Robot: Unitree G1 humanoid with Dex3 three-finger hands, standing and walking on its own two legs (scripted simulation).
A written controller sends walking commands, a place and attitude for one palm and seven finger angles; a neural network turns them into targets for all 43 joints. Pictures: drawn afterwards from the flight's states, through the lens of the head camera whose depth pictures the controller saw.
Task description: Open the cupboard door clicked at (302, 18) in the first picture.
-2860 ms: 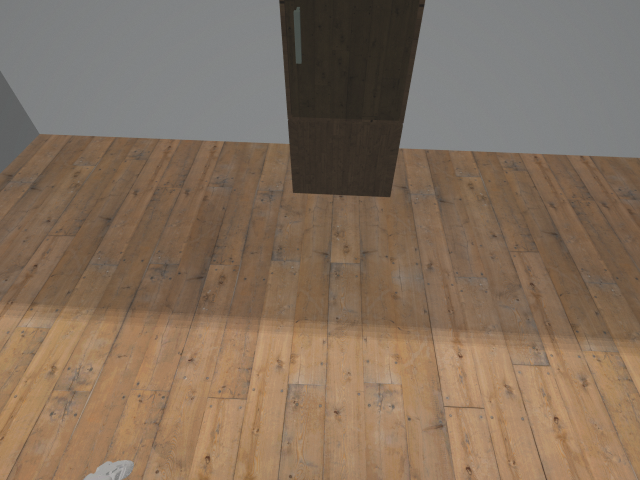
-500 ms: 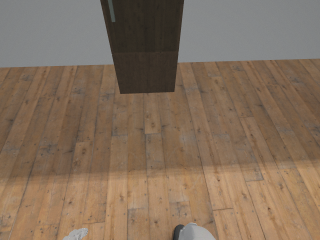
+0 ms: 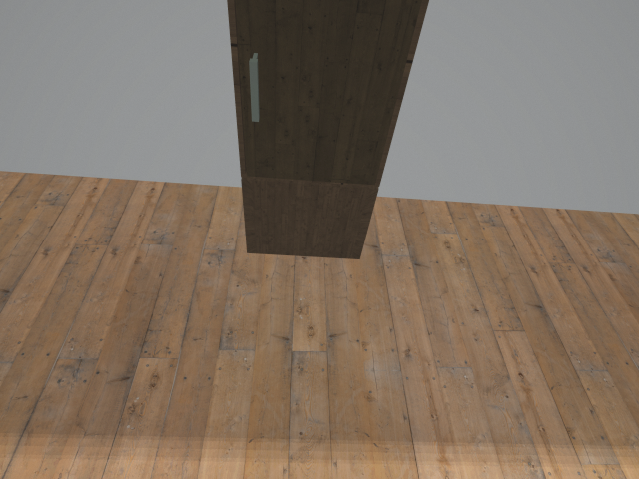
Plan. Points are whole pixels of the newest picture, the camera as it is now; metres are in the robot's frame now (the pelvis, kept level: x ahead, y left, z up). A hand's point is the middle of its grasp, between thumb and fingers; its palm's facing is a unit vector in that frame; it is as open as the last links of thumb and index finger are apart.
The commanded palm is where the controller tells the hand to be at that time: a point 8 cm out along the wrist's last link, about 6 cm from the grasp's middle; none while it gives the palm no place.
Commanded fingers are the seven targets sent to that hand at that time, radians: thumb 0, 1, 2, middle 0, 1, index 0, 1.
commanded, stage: walk to a spot facing it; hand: left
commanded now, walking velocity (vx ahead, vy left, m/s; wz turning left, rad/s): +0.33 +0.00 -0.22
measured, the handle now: (255, 88) +1.01 +0.23 -0.02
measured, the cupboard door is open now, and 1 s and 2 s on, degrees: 0 0 0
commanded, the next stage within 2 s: turn to face it in 0.14 s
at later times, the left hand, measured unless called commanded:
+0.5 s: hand (256, 378) +0.30 +0.11 -0.16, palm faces -0.05 -0.98 -0.21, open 7.3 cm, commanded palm none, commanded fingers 0.00 0.90 0.90 -0.20 -0.30 -0.20 -0.30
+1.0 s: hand (236, 363) +0.32 +0.15 -0.16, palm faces +0.06 -0.98 -0.17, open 7.4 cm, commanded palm none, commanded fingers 0.00 0.90 0.90 -0.20 -0.30 -0.20 -0.30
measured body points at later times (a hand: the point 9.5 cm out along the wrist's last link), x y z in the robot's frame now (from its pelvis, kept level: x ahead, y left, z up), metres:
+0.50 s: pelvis +0.20 -0.06 +0.00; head +0.23 -0.07 +0.44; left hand +0.30 +0.16 -0.15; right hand +0.12 -0.26 -0.17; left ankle +0.13 +0.08 -0.66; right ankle +0.26 -0.15 -0.73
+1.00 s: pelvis +0.31 -0.03 +0.02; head +0.33 -0.03 +0.46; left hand +0.32 +0.20 -0.15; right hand +0.26 -0.25 -0.14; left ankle +0.26 +0.06 -0.73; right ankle +0.35 -0.18 -0.68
